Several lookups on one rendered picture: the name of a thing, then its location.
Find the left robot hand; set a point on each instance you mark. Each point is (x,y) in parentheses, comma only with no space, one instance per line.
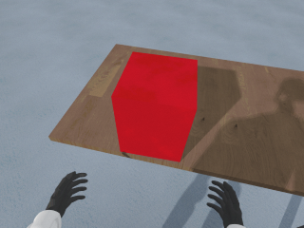
(62,196)

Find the table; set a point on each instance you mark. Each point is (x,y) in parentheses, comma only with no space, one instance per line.
(248,127)

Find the robot left forearm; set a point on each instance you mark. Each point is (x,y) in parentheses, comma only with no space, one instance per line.
(47,219)

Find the right robot hand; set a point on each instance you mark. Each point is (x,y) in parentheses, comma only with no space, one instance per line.
(230,211)

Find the carton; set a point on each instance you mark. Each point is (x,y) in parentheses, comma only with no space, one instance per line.
(154,104)

